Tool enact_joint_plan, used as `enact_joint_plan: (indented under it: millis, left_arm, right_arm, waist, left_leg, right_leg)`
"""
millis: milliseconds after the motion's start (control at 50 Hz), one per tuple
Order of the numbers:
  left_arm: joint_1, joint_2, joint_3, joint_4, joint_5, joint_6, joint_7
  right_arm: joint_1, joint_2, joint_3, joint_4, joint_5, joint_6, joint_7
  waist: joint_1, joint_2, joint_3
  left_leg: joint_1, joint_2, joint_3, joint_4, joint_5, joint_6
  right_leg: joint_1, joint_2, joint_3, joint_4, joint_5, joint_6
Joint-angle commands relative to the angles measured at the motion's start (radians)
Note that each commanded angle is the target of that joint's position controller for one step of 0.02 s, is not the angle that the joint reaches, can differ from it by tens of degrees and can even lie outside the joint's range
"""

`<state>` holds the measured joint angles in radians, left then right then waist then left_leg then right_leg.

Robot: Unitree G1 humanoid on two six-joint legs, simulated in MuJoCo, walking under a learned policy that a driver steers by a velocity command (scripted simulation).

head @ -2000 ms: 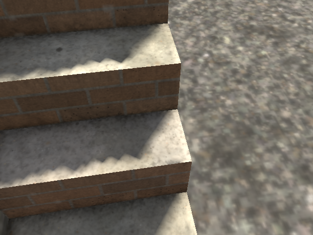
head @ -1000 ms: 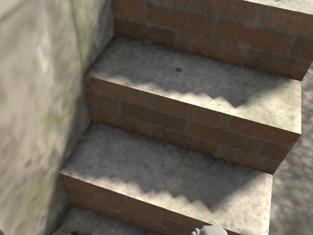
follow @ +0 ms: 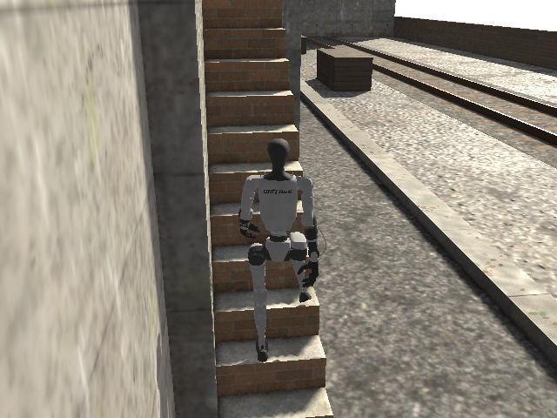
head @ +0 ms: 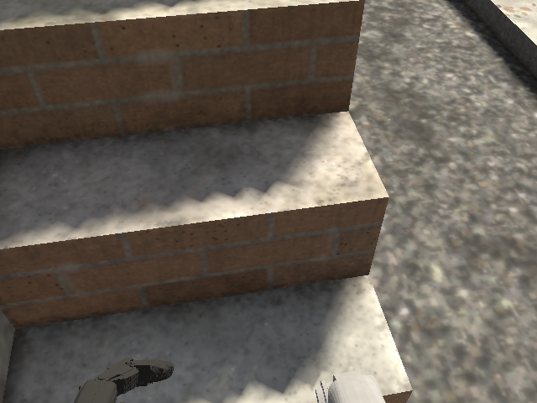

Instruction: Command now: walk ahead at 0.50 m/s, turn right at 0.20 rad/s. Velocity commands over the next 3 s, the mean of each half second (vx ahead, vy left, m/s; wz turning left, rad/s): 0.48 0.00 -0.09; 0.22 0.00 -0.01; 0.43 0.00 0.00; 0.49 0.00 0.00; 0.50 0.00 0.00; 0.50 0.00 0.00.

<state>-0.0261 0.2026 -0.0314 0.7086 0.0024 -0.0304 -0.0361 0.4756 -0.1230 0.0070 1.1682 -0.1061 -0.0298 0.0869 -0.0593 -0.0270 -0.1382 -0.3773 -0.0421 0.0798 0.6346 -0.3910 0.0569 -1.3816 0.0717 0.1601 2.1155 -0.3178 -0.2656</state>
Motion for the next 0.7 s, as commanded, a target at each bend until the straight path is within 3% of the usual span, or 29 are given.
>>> enact_joint_plan:
  millis: [20,40,60,80,100,120,140,160,180,200,220,240,280,300,340,360,380,420,460,500,520,560,580,600,620,640,660,680,700]
  left_arm:
    - [-0.243,0.054,-0.020,-0.203,0.007,0.023,0.023]
    - [-0.415,0.079,-0.033,-0.267,0.014,0.069,0.014]
    - [-0.533,0.034,-0.056,-0.314,-0.009,0.117,-0.021]
    - [-0.232,-0.015,-0.036,-0.207,-0.009,0.106,-0.042]
    - [-0.099,0.056,-0.014,-0.169,-0.001,0.115,-0.047]
    - [-0.037,0.096,-0.003,-0.147,0.009,0.117,-0.060]
    - [-0.022,0.117,0.008,-0.135,0.006,0.111,-0.055]
    - [0.223,-0.032,0.024,-0.012,0.049,0.035,-0.026]
    - [0.266,-0.007,0.037,0.034,0.058,0.027,-0.017]
    - [0.322,0.079,0.070,0.069,0.080,0.045,0.001]
    - [0.283,0.123,0.097,0.066,0.045,0.037,0.012]
    - [0.254,0.110,0.104,0.093,0.031,0.017,0.015]
    - [0.256,0.105,0.117,0.194,0.036,-0.053,0.026]
    - [0.270,0.090,0.052,0.174,-0.024,-0.037,-0.011]
    - [0.295,0.024,0.032,0.251,0.021,-0.050,-0.041]
    - [0.282,-0.004,0.026,0.273,0.047,-0.056,-0.037]
    - [0.378,0.026,0.087,0.278,0.042,-0.116,0.011]
    - [0.346,0.054,0.085,0.294,0.038,-0.156,0.004]
    - [0.375,0.114,0.093,0.296,0.026,-0.148,-0.006]
    - [0.423,0.152,0.107,0.286,0.035,-0.126,0.024]
    - [0.355,0.156,0.103,0.255,-0.014,-0.105,0.047]
    - [0.283,0.277,0.130,0.185,-0.060,-0.097,0.054]
    - [0.302,0.316,0.152,0.187,-0.055,-0.095,0.041]
    - [0.412,0.290,0.154,0.224,-0.059,-0.078,0.003]
    - [0.618,0.138,0.134,0.157,-0.081,-0.055,-0.047]
    - [0.600,0.107,0.134,0.215,-0.027,-0.032,-0.052]
    - [0.523,0.052,0.135,0.169,-0.001,-0.022,-0.059]
    - [0.450,0.017,0.118,0.134,0.029,-0.011,-0.048]
    - [0.382,-0.018,0.087,0.090,0.057,-0.002,-0.034]
  right_arm:
    - [-0.054,-0.100,-0.011,-0.037,-0.024,-0.040,0.034]
    - [-0.110,-0.175,-0.038,-0.064,0.029,-0.051,0.081]
    - [0.028,-0.201,-0.041,0.022,0.023,-0.041,0.119]
    - [-0.032,-0.200,-0.014,-0.013,0.029,-0.072,0.146]
    - [-0.096,-0.266,-0.036,-0.034,0.063,-0.080,0.164]
    - [-0.041,-0.302,-0.044,-0.027,0.077,-0.090,0.172]
    - [0.057,-0.287,-0.042,0.005,0.050,-0.096,0.171]
    - [-0.003,-0.290,-0.098,-0.127,0.177,-0.122,-0.040]
    - [0.023,-0.267,-0.075,-0.160,0.181,-0.126,-0.079]
    - [-0.096,-0.244,-0.080,-0.224,0.168,-0.116,-0.083]
    - [-0.190,-0.202,-0.096,-0.259,0.119,-0.104,-0.094]
    - [-0.283,-0.098,-0.074,-0.381,0.088,-0.094,-0.098]
    - [-0.329,0.042,-0.017,-0.541,0.091,-0.097,-0.119]
    - [-0.282,-0.036,-0.012,-0.383,0.022,-0.049,0.030]
    - [-0.238,-0.025,0.002,-0.475,-0.012,-0.041,0.077]
    - [-0.197,-0.028,0.009,-0.472,-0.013,-0.034,0.072]
    - [-0.339,0.002,-0.014,-0.529,0.122,-0.053,-0.069]
    - [-0.418,-0.001,-0.008,-0.590,0.140,-0.039,-0.169]
    - [-0.562,-0.002,0.006,-0.704,0.144,-0.018,-0.206]
    - [-0.634,-0.009,0.007,-0.767,0.163,-0.004,-0.210]
    - [-0.579,-0.004,0.030,-0.785,0.150,0.009,-0.202]
    - [-0.354,-0.029,0.015,-0.646,0.186,0.017,-0.189]
    - [-0.149,-0.073,-0.013,-0.558,0.160,0.016,-0.190]
    - [-0.084,-0.140,-0.028,-0.511,0.104,0.013,-0.171]
    - [-0.104,-0.280,-0.063,-0.491,0.104,0.008,-0.169]
    - [-0.226,-0.276,-0.066,-0.508,0.099,0.035,-0.171]
    - [-0.334,-0.254,-0.055,-0.502,0.098,0.052,-0.178]
    - [-0.378,-0.197,-0.053,-0.459,0.097,0.054,-0.168]
    - [-0.476,-0.125,-0.038,-0.438,0.113,0.048,-0.172]
  waist:
    - [0.065,0.033,0.019]
    - [0.055,0.042,0.044]
    - [0.023,0.179,0.071]
    - [0.140,0.213,0.010]
    - [0.222,0.166,-0.021]
    - [0.204,0.207,-0.089]
    - [0.148,0.245,-0.152]
    - [0.189,0.069,-0.262]
    - [0.176,0.004,-0.232]
    - [0.219,-0.181,-0.124]
    - [0.235,-0.246,-0.091]
    - [0.190,-0.090,-0.019]
    - [0.087,-0.024,0.097]
    - [0.166,0.219,0.220]
    - [0.005,0.159,0.097]
    - [-0.027,0.150,0.045]
    - [0.025,-0.041,-0.003]
    - [0.019,-0.013,0.140]
    - [0.011,-0.027,0.308]
    - [0.039,-0.113,0.212]
    - [-0.040,-0.128,0.180]
    - [-0.090,-0.112,-0.061]
    - [-0.152,-0.207,-0.202]
    - [-0.128,-0.100,-0.254]
    - [-0.003,0.420,-0.471]
    - [0.012,0.370,-0.494]
    - [0.077,0.349,-0.366]
    - [0.116,0.206,-0.175]
    - [0.172,0.171,0.028]
  left_leg:
    - [-0.063,0.205,-0.249,-0.379,0.212,0.167]
    - [-0.246,0.238,-0.199,-0.630,0.297,0.219]
    - [-0.346,0.302,-0.265,-0.717,0.558,0.315]
    - [-0.181,0.363,-0.231,-0.599,1.191,0.305]
    - [0.077,0.351,-0.142,-0.476,1.729,0.308]
    - [0.280,0.359,-0.130,-0.390,2.147,0.326]
    - [0.378,0.347,-0.124,-0.303,2.295,0.301]
    - [0.300,0.242,0.014,-0.062,1.914,0.102]
    - [0.091,0.182,-0.004,0.113,1.564,0.096]
    - [-0.171,0.057,0.005,0.427,1.011,0.090]
    - [-0.263,-0.060,-0.081,1.074,0.510,0.037]
    - [-0.409,-0.070,-0.224,1.496,0.345,0.007]
    - [-0.696,-0.073,-0.300,1.773,0.123,0.026]
    - [-0.904,-0.108,-0.481,1.785,0.171,0.105]
    - [-1.053,-0.056,-0.374,1.758,0.047,0.177]
    - [-1.075,-0.046,-0.338,1.723,0.017,0.180]
    - [-0.820,-0.099,-0.260,1.837,0.073,0.067]
    - [-0.920,-0.072,-0.242,1.919,0.031,0.018]
    - [-0.941,-0.018,-0.170,1.680,-0.119,-0.007]
    - [-0.889,0.022,-0.069,1.621,-0.174,0.003]
    - [-0.616,0.128,-0.089,1.101,-0.144,0.040]
    - [-0.008,0.024,0.047,0.736,0.089,0.039]
    - [0.090,-0.022,-0.032,0.576,0.054,0.018]
    - [0.086,-0.024,-0.223,0.359,-0.012,0.013]
    - [0.407,0.264,-0.757,0.095,-0.065,0.205]
    - [0.215,0.240,-0.865,-0.162,-0.394,0.149]
    - [0.034,0.192,-0.791,-0.151,-0.562,0.078]
    - [-0.061,0.165,-0.660,-0.052,-0.554,0.045]
    - [-0.225,0.126,-0.502,0.109,-0.434,0.075]
  right_leg:
    - [0.025,-0.102,-0.117,-0.346,0.083,-0.006]
    - [0.318,-0.095,-0.241,-0.633,-0.354,0.050]
    - [0.477,-0.060,-0.299,-0.672,-0.364,0.063]
    - [0.561,-0.053,-0.315,-0.461,-0.092,0.081]
    - [0.486,-0.014,-0.318,-0.611,-0.075,0.072]
    - [0.520,0.033,-0.364,-0.769,-0.098,0.073]
    - [0.588,0.038,-0.341,-0.847,-0.050,0.052]
    - [0.954,0.046,-0.305,-0.904,-0.178,0.058]
    - [1.082,0.009,-0.101,-1.085,-0.385,0.037]
    - [1.094,-0.155,0.286,-1.406,-0.650,-0.034]
    - [0.985,-0.282,0.572,-1.657,-0.519,-0.123]
    - [0.965,-0.278,0.554,-1.713,-0.288,-0.110]
    - [1.011,-0.306,0.416,-1.664,-0.133,-0.045]
    - [0.926,-0.343,0.595,-1.609,0.213,-0.116]
    - [1.067,-0.365,0.325,-1.641,0.514,-0.095]
    - [1.114,-0.349,0.208,-1.691,0.488,-0.059]
    - [1.157,-0.329,0.103,-1.727,0.280,0.035]
    - [1.061,-0.321,0.001,-1.810,0.229,0.067]
    - [0.983,-0.313,-0.070,-1.920,0.261,0.119]
    - [1.126,-0.342,-0.141,-2.030,0.518,0.095]
    - [1.091,-0.300,-0.247,-2.101,0.649,0.161]
    - [1.053,-0.295,-0.274,-2.067,1.146,0.148]
    - [1.242,-0.266,-0.267,-1.828,1.313,0.174]
    - [1.334,-0.239,-0.225,-1.514,1.239,0.207]
    - [1.044,-0.038,-0.058,-1.024,0.362,0.258]
    - [1.038,0.079,0.109,-0.596,0.154,0.296]
    - [0.941,0.138,0.144,-0.350,0.161,0.329]
    - [0.813,0.119,0.129,-0.334,0.198,0.315]
    - [0.714,0.088,0.115,-0.411,0.257,0.280]
